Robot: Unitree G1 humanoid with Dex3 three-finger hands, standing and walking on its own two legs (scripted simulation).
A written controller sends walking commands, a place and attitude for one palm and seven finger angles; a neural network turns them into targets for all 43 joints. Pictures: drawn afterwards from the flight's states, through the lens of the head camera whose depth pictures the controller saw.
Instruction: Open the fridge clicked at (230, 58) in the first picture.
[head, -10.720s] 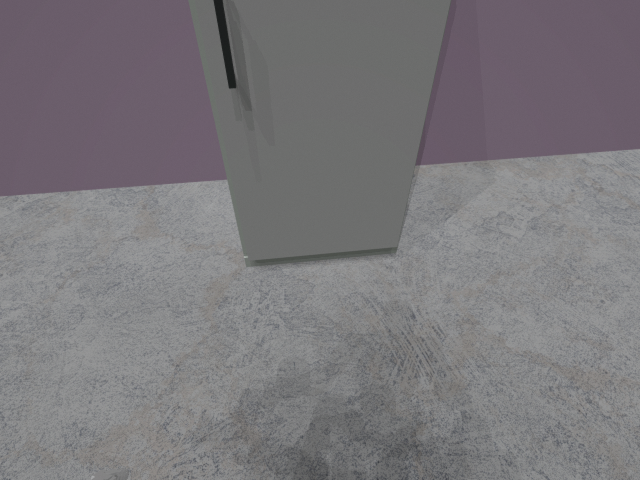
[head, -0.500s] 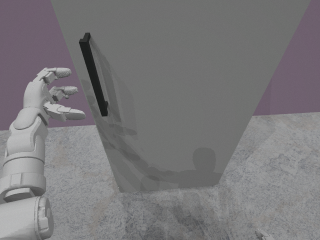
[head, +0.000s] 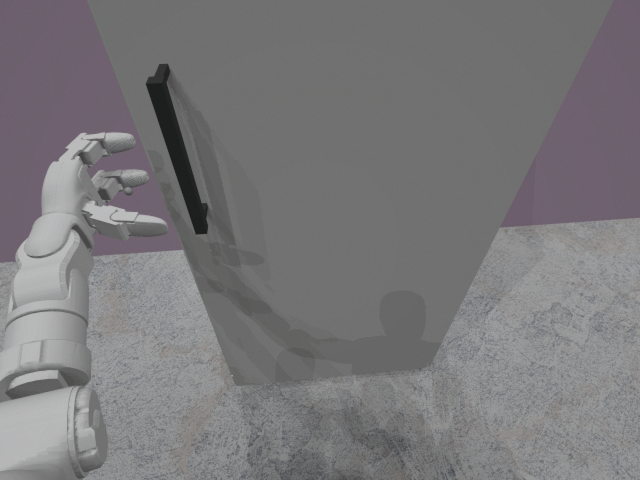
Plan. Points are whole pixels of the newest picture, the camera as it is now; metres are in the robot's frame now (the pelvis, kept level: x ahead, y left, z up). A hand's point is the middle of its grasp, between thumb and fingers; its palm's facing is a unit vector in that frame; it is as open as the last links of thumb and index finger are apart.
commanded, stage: move the hooked fingers beside the handle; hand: left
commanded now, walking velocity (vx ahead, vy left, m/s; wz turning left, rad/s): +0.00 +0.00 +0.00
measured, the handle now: (184, 159) +0.49 +0.20 +0.16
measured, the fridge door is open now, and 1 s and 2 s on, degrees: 0 0 0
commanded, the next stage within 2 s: feel for the door with the fingertips in 0.48 s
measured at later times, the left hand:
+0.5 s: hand (127, 191) +0.41 +0.24 +0.17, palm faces +0.17 -0.99 -0.01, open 14.0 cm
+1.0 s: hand (165, 186) +0.42 +0.20 +0.17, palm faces +0.14 -0.99 +0.01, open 14.0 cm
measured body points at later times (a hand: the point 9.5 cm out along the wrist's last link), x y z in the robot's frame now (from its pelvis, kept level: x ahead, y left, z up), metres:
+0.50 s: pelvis -0.01 +0.00 +0.00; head +0.00 -0.01 +0.45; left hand +0.40 +0.30 +0.17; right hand +0.10 -0.27 -0.11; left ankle +0.05 +0.13 -0.73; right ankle -0.05 -0.11 -0.73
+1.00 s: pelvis -0.01 +0.00 +0.00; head +0.00 +0.00 +0.45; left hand +0.41 +0.25 +0.17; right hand +0.10 -0.26 -0.11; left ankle +0.05 +0.13 -0.73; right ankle -0.05 -0.11 -0.73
